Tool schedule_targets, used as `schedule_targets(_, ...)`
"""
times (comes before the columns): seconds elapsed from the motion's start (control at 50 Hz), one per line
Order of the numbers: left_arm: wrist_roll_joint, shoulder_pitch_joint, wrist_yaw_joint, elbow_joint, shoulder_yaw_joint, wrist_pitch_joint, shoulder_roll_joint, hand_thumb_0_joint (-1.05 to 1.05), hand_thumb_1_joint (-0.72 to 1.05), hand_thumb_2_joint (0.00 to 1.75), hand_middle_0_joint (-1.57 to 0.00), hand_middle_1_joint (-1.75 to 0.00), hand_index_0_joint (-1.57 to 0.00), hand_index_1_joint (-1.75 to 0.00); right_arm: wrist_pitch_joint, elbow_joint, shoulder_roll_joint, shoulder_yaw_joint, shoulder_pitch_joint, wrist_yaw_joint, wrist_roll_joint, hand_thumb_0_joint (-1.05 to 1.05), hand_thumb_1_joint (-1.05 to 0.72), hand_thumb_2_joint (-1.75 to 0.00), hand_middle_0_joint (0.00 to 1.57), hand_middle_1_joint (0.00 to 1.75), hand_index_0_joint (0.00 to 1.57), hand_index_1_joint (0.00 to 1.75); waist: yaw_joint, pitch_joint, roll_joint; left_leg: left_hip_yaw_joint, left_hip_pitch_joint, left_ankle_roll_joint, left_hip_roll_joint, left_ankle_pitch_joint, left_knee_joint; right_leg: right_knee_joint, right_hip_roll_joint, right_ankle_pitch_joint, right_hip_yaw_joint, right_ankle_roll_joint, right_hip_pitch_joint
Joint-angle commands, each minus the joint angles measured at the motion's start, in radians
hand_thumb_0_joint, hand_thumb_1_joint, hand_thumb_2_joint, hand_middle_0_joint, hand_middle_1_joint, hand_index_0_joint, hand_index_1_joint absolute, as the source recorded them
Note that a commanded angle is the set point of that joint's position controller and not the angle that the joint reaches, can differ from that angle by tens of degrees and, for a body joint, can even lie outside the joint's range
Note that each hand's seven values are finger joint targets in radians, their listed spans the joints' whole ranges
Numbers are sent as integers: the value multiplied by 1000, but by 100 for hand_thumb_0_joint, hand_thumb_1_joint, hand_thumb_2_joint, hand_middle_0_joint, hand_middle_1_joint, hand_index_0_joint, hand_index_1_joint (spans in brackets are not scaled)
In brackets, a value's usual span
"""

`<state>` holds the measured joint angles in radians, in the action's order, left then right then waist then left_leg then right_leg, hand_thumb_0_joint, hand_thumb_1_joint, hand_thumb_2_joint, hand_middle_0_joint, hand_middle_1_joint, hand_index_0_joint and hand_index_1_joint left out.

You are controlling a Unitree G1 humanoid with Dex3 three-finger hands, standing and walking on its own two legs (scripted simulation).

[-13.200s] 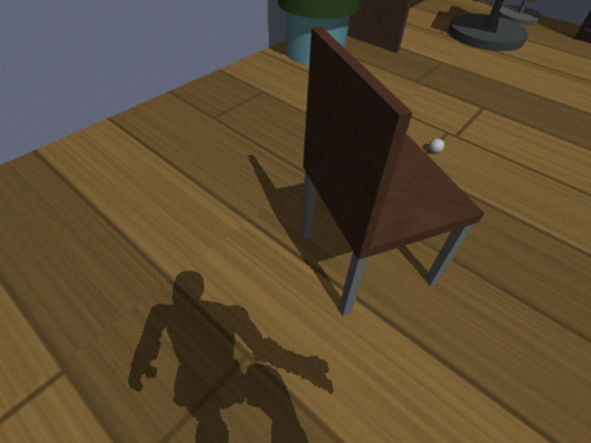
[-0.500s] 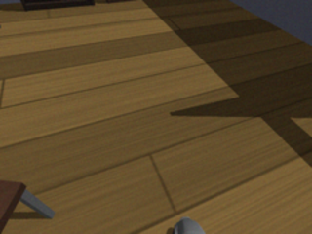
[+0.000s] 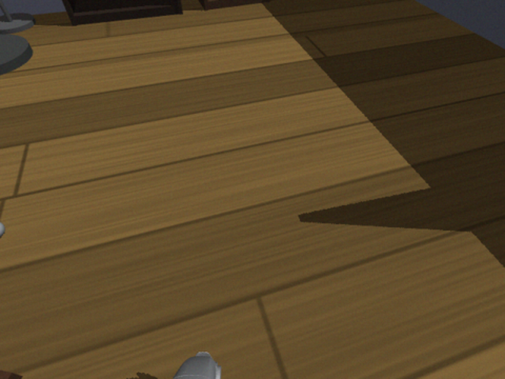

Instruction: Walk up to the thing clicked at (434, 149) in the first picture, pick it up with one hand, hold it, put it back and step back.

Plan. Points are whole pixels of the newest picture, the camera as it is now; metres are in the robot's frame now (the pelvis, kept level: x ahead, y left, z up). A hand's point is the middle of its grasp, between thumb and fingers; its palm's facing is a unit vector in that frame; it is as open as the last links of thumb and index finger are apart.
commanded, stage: walk up
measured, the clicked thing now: out of the picture +0.79 +1.22 -0.73
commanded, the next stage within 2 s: none
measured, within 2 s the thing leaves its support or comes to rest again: neither
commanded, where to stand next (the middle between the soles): +0.53 +0.05 m, yaw -3 degrees
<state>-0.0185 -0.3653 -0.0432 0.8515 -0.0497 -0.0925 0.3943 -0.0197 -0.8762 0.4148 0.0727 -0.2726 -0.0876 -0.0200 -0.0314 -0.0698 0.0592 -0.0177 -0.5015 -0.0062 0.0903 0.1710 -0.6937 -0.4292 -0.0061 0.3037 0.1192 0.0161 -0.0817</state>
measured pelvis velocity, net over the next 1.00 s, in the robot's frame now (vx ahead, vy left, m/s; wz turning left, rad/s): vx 0.33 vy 0.03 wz -0.03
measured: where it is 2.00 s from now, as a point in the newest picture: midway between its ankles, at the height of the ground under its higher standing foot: (244, 312)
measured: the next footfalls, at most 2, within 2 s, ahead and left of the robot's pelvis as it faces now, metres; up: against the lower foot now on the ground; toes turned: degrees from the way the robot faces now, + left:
left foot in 0.08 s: +0.20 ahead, +0.14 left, +0.00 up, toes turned +5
right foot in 0.58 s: +0.35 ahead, -0.10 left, +0.00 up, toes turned -6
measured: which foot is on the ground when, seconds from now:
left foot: up 0.00-0.06, down 0.08-0.60, up 0.62-1.00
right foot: down 0.00-0.12, up 0.14-0.56, down 0.58-1.00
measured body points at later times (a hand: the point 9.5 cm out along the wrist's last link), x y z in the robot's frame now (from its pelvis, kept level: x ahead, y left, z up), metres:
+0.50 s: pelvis +0.19 +0.03 +0.00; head +0.21 +0.04 +0.45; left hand +0.27 +0.35 -0.11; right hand +0.22 -0.28 -0.11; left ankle +0.16 +0.14 -0.74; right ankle +0.29 -0.11 -0.71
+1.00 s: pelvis +0.33 +0.03 +0.00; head +0.34 +0.02 +0.45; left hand +0.38 +0.35 -0.10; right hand +0.39 -0.30 -0.12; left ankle +0.44 +0.18 -0.72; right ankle +0.31 -0.10 -0.74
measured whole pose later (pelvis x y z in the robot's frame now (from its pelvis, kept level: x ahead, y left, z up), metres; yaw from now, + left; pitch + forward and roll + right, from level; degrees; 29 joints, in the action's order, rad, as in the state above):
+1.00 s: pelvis +0.33 +0.03 +0.00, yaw -2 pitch -3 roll -2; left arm -0.02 -0.36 -0.04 0.83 -0.04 -0.08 0.41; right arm -0.02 -0.88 0.43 0.08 -0.28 -0.08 -0.02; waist -0.03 -0.07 0.05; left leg 0.00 -0.45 -0.01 0.10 0.23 -0.67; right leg -0.49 -0.01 0.30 0.08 0.01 -0.15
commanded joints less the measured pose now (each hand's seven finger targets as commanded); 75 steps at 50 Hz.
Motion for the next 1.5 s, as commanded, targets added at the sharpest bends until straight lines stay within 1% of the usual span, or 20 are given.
schedule_targets(0.0, 10, 20, 17, -81, -89, -25, 297, 0, 90, 90, -20, -30, -20, -30, -48, 110, 151, 48, 87, 3, -5, 0, -90, -90, 20, 30, 20, 30, -6, -7, -178, 30, 109, 37, 15, -34, 95, 132, -287, -142, -185, 178, -89)
schedule_targets(0.08, 9, -1, 23, -92, -53, -9, 220, 0, 90, 90, -20, -30, -20, -30, -69, 25, 261, 91, -197, 27, -24, 0, -90, -90, 20, 30, 20, 30, 148, 136, 136, -68, 557, 114, 24, 189, 234, -431, -133, -238, -60, 97, -305)
schedule_targets(0.1, 23, -69, 18, -97, -29, -4, 129, 0, 90, 90, -20, -30, -20, -30, -76, 49, 338, 108, -216, 39, -26, 0, -90, -90, 20, 30, 20, 30, 120, 155, 367, -485, 680, 175, 251, 282, 346, -672, 33, 201, -48, 36, -550)
schedule_targets(0.12, 18, -64, 34, -69, -53, 9, 235, 0, 90, 90, -20, -30, -20, -30, -73, 68, 338, 106, -178, 41, 9, 0, -90, -90, 20, 30, 20, 30, 117, 140, 193, -655, 611, 236, 325, 345, 439, -748, 30, 258, -146, 48, -566)
schedule_targets(0.22, 36, -78, 18, -12, -47, 19, 224, 0, 90, 90, -20, -30, -20, -30, -83, 96, 214, 52, -43, 59, 28, 0, -90, -90, 20, 30, 20, 30, 29, 12, 88, -146, 349, 130, 162, -167, 416, -665, -54, 20, -234, 28, -423)
schedule_targets(0.36, 16, 40, -3, -55, -43, 34, 192, 0, 90, 90, -20, -30, -20, -30, -86, 119, 229, 63, -68, 63, 15, 0, -90, -90, 20, 30, 20, 30, 64, -16, 97, -43, 400, 220, 163, -193, 445, -436, -74, -55, -161, -20, -472)
schedule_targets(0.52, 9, 34, -6, -30, -56, 6, 184, 0, 90, 90, -20, -30, -20, -30, -63, 153, 226, 56, -33, 57, 16, 0, -90, -90, 20, 30, 20, 30, 19, 29, 10, -2, 264, 185, 139, -99, 251, -114, -30, -169, -59, 17, -123)
schedule_targets(0.56, 0, -116, 17, 4, -88, -15, 263, 0, 90, 90, -20, -30, -20, -30, -61, 162, 145, 24, -80, 55, 20, 0, -90, -90, 20, 30, 20, 30, -53, 152, -219, 81, 179, 126, 28, -44, -135, 6, -87, -74, -183, 56, 116)
schedule_targets(0.58, 0, -140, 29, -15, -110, -23, 345, 0, 90, 90, -20, -30, -20, -30, -57, 175, 93, 5, -125, 50, 18, 0, -90, -90, 20, 30, 20, 30, -44, 180, -385, 104, -18, 74, -93, 329, -327, 89, -329, 22, -577, 126, 216)
schedule_targets(0.62, 23, -64, 29, -36, -102, -14, 359, 0, 90, 90, -20, -30, -20, -30, -34, 129, 220, 37, -100, 67, 7, 0, -90, -90, 20, 30, 20, 30, -33, 80, -239, -16, -108, 55, -56, 377, -458, 165, -439, 119, -780, 259, 87)
schedule_targets(0.72, 28, 13, 36, -57, -72, -24, 260, 0, 90, 90, -20, -30, -20, -30, -23, 73, 177, 30, -119, 48, 21, 0, -90, -90, 20, 30, 20, 30, 22, 35, -197, -47, -25, 39, -33, 174, -369, 124, -242, -342, -332, 150, -28)
schedule_targets(0.94, 6, 8, 19, -93, -80, -14, 297, 0, 90, 90, -20, -30, -20, -30, -38, 102, 165, 49, 55, 16, -5, 0, -90, -90, 20, 30, 20, 30, -13, -29, -205, 25, 89, 1, 5, 47, 54, 159, -246, 54, -244, 196, -177)
schedule_targets(1.02, 0, 74, 19, -112, -66, -3, 271, 0, 90, 90, -20, -30, -20, -30, -59, 43, 201, 67, -125, 31, -9, 0, -90, -90, 20, 30, 20, 30, 107, 62, -89, 52, 417, 39, -38, 86, 159, -90, -213, 16, -202, 139, -306)
schedule_targets(1.04, -1, 21, 18, -106, -45, 2, 213, 0, 90, 90, -20, -30, -20, -30, -68, 17, 251, 84, -208, 43, -11, 0, -90, -90, 20, 30, 20, 30, 140, 116, 103, -49, 550, 65, 6, 231, 258, -365, -132, -45, -125, 104, -383)
schedule_targets(1.06, 14, -48, 16, -106, -17, 4, 115, 0, 90, 90, -20, -30, -20, -30, -75, 40, 318, 94, -210, 52, -19, 0, -90, -90, 20, 30, 20, 30, 106, 105, 344, -426, 596, 125, 220, 342, 386, -621, 11, 192, -70, 30, -564)
schedule_targets(1.1, 8, -28, 38, -63, -55, 23, 269, 0, 90, 90, -20, -30, -20, -30, -69, 71, 339, 95, -138, 50, 19, 0, -90, -90, 20, 30, 20, 30, 85, 14, 153, -622, 439, 262, 353, 425, 471, -732, -23, 235, -182, 46, -595)
schedule_targets(1.2, 23, -61, 21, -5, -47, 36, 225, 0, 90, 90, -20, -30, -20, -30, -85, 89, 237, 51, -74, 68, 19, 0, -90, -90, 20, 30, 20, 30, 33, -9, 104, -146, 321, 157, 152, -150, 406, -629, -54, 18, -203, 12, -438)
schedule_targets(1.36, 17, 43, 39, 0, -29, 51, 157, 0, 90, 90, -20, -30, -20, -30, -56, 102, 217, 32, -9, 89, 13, 0, -90, -90, 20, 30, 20, 30, 29, 15, 108, -1, 257, 209, 162, -509, 282, -323, -50, -79, -101, -14, -272)
schedule_targets(1.44, 11, 37, 51, 38, -29, 40, 158, 0, 90, 90, -20, -30, -20, -30, -29, 93, 204, 24, 18, 93, 33, 0, -90, -90, 20, 30, 20, 30, 12, 103, 33, 13, 263, 160, 112, -398, 102, -101, -6, -195, -75, 19, -111)
schedule_targets(1.48, 1, 34, 58, 41, -48, 27, 241, 0, 90, 90, -20, -30, -20, -30, -23, 89, 127, -4, -3, 93, 44, 0, -90, -90, 20, 30, 20, 30, 8, 168, -152, 45, 203, 71, 35, -98, -42, -28, -162, -472, -286, 74, -3)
